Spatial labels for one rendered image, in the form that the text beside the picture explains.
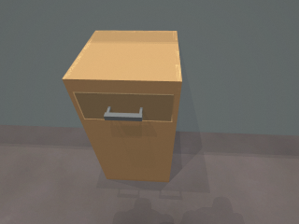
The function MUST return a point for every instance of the drawer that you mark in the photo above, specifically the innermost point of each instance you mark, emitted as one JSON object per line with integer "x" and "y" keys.
{"x": 155, "y": 106}

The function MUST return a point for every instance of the cabinet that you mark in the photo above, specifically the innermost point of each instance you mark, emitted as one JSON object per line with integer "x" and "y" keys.
{"x": 124, "y": 61}

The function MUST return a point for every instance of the handle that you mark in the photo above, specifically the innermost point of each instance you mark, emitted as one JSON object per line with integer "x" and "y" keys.
{"x": 123, "y": 116}

